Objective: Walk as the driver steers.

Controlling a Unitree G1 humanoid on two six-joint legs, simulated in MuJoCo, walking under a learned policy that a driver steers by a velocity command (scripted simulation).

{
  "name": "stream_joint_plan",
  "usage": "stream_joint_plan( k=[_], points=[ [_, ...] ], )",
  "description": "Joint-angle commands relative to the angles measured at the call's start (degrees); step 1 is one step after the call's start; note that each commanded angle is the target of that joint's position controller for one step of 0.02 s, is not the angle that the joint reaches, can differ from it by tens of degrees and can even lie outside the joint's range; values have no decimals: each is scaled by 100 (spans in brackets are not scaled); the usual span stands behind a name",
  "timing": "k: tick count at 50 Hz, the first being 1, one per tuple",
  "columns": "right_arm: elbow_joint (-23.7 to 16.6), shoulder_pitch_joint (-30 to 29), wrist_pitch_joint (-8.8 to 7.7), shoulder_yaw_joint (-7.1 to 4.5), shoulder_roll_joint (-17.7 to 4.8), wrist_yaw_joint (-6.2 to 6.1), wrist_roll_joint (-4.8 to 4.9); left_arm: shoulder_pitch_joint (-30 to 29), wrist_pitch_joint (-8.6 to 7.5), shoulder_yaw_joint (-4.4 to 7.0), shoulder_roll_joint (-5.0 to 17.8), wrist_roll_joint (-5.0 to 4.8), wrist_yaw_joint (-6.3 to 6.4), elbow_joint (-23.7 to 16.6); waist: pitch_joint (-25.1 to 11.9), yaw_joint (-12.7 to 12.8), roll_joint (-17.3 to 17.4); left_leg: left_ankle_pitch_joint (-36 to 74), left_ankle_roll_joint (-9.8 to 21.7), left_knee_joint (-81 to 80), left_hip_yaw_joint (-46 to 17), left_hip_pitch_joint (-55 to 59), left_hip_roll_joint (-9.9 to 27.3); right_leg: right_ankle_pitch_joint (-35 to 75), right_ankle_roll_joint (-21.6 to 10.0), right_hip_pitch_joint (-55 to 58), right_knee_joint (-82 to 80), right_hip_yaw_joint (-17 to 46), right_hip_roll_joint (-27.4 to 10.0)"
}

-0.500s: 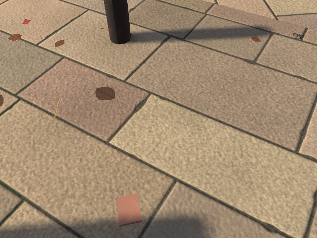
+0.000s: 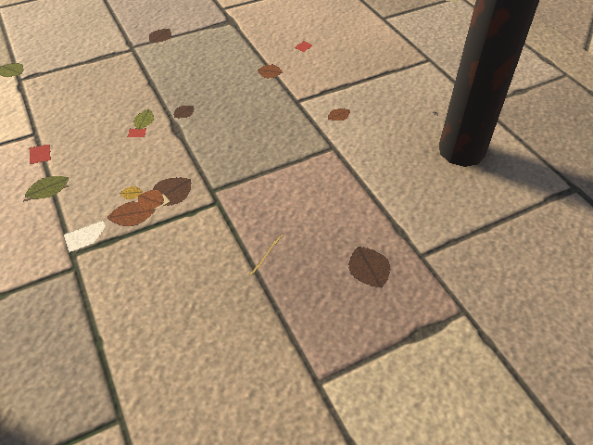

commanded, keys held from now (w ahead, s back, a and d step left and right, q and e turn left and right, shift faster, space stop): w+q+shift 0.16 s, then q+shift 0.04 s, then e+shift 0.16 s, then shift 0.64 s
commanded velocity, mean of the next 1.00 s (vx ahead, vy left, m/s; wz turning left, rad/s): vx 0.39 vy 0.00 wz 0.28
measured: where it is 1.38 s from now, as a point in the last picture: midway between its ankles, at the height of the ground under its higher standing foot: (279, 401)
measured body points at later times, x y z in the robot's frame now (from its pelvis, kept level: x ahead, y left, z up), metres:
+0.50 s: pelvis +0.38 +0.05 +0.00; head +0.42 +0.08 +0.45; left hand +0.45 +0.35 -0.11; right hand +0.54 -0.18 -0.12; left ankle +0.37 +0.07 -0.74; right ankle +0.53 -0.11 -0.66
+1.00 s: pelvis +0.54 +0.07 -0.01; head +0.56 +0.09 +0.44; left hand +0.60 +0.34 -0.14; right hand +0.70 -0.16 -0.14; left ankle +0.52 +0.21 -0.74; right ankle +0.65 -0.01 -0.74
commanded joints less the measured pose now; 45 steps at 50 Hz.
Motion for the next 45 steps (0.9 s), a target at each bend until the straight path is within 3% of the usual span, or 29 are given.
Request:
stream_joint_plan(
  k=[1,5,7,9,10,11,12,13,14,15,16,17,18,20,21,23,25,29,32,34,35,36,37,38,39,40,42,43,45],
  points=[
    [-754,-428,28,207,249,127,13,-325,-238,-44,163,-28,-75,-216,351,-371,-848,736,-36,-361,-313,-700,465,1263,-474,-72,-1562,654,-1474],
    [-958,-1261,19,273,202,261,3,38,-260,2,409,-14,-31,18,859,-203,-496,1379,210,-2173,552,-250,223,2534,-310,185,-1883,-498,-1137],
    [-924,-1361,-16,295,237,269,17,273,-206,33,620,6,21,73,751,-216,-572,1251,438,-2758,1022,351,-159,4955,-213,652,-1452,-824,-1134],
    [-706,-783,-55,228,68,177,2,350,-52,109,948,-14,114,33,264,-588,-835,760,579,-3021,1247,1068,-642,7430,-160,1213,-203,-844,-1282],
    [-455,61,-105,151,-68,115,-20,216,57,160,1118,-24,150,-30,-176,-1011,-863,589,655,-3187,1161,2010,-862,7907,-202,1082,1022,-766,-1395],
    [-22,1260,-173,38,-225,29,-87,109,94,144,1112,-47,156,-102,-703,-1433,-834,887,843,-3732,661,3545,-921,7304,-260,444,2502,-574,-1472],
    [282,1615,-185,-93,-407,-134,-131,202,85,102,838,-53,82,-92,-796,-1364,-333,1398,906,-4295,-78,4779,-522,3298,-142,-761,4297,-592,-885],
    [131,1271,-158,-224,-1096,-220,-164,772,81,-43,117,-18,67,-430,-1292,-523,957,5888,1233,-3317,-2084,6271,1298,-2065,43,-2605,6795,-262,-127],
    [-99,1636,-114,-274,-1005,-280,6,689,93,-77,400,-270,123,-644,-2978,-880,187,6082,1980,-3987,-3296,6996,2057,-1521,0,-3149,7441,973,-110],
    [-106,1327,-210,-204,-754,-194,199,178,-176,3,734,-558,131,-613,-2733,-932,-352,4347,2037,-4891,-3503,6326,1853,-1439,32,-3122,7140,1605,-115],
    [-36,739,-334,-172,-592,-150,295,-49,-204,28,657,-648,195,-663,-1597,-559,-825,3476,1785,-5243,-2931,5116,1741,-1103,59,-3296,6555,1469,-382],
    [-56,236,-445,-70,-276,-166,298,-171,-124,26,600,-599,273,-505,-982,-314,-1127,3379,1539,-5385,-2398,4016,1641,-864,113,-3031,6245,1464,-610],
    [-2,26,-537,-22,-112,-179,214,34,-6,82,597,-585,286,-359,-634,-81,-1140,3637,1339,-5549,-1875,3117,1536,-676,123,-2525,5919,1549,-721],
    [239,-2,-615,10,47,-159,187,162,149,93,313,-433,243,-312,-335,163,-600,4074,885,-5764,-1131,2244,1051,-351,98,-2014,5016,1495,-838],
    [332,17,-629,33,126,-181,186,-3,161,78,182,-363,217,-337,-235,147,-467,4491,785,-5837,-791,2073,858,-207,91,-1994,4619,1358,-765],
    [461,69,-597,35,126,-301,164,-365,139,42,-34,-259,169,-448,-284,106,-290,5199,562,-5867,-260,2194,506,464,91,-2066,3810,1082,-564],
    [512,29,-498,39,114,-422,184,-654,94,-3,-167,-204,112,-468,-379,10,-161,5006,308,-5811,150,2469,192,1349,82,-2008,2752,868,-404],
    [837,629,-292,28,34,-548,225,-1576,54,-71,-208,-211,-38,-674,-409,-475,-63,4413,148,-5595,41,3406,351,2339,92,-2141,1234,774,-159],
    [954,582,-192,9,0,-546,182,-1623,1,-26,29,-158,-152,-687,-356,-382,99,4525,225,-5103,-256,3799,669,1788,-139,-2146,920,822,-67],
    [962,395,-163,4,-13,-541,225,-1047,-76,50,215,-71,-172,-480,-529,18,-2,4867,115,-4243,-250,3837,549,2191,-419,-1423,249,687,120],
    [944,454,-204,4,-33,-528,177,-707,-113,109,454,-10,-130,-379,-834,142,-200,4330,-87,-3566,-121,3439,225,4389,-661,-461,239,1011,-183],
    [1010,1098,-290,53,171,-470,77,-520,-78,145,750,91,-88,-356,-1577,-82,-1116,1767,-540,-2005,-131,2082,-221,6904,-1612,1343,928,2113,-1336],
    [1243,1362,-271,108,291,-375,180,-228,26,-6,132,94,-40,-252,-2437,111,-1694,-2426,-893,-685,-442,1225,-657,7414,-2521,2237,722,3307,-2296],
    [1224,1054,-203,8,-120,-307,339,-416,85,-54,50,-24,-51,-287,-2324,207,-1062,-2685,-824,-424,-937,1117,-476,6050,-2404,1730,404,3351,-2169],
    [1105,606,-82,-2,-63,-336,408,-974,143,-38,84,-100,-38,-365,-1631,60,-683,-2499,-826,-363,-818,877,-258,4625,-2123,1063,198,3014,-1931],
    [1109,446,52,16,88,-389,366,-1448,196,-75,20,-134,-31,-410,-916,-121,-396,-2375,-828,-847,-631,896,-100,3490,-1867,64,-139,2667,-1703],
    [1194,558,263,41,298,-514,265,-1972,325,-16,147,-86,7,-446,-413,-418,-817,-1948,-878,-2185,-283,1732,-24,1632,-1433,-1311,-621,2176,-1185],
    [1279,646,290,66,389,-552,234,-1964,378,5,156,-52,22,-424,-439,-390,-1054,-1713,-905,-2573,-143,2051,-112,1414,-1390,-1495,-705,2029,-1046],
    [1422,822,277,65,405,-564,219,-1849,403,-9,65,-76,56,-319,-798,-400,-1112,-787,-844,-3302,-110,2566,-99,1019,-1341,-1388,-662,1898,-1005]
  ],
)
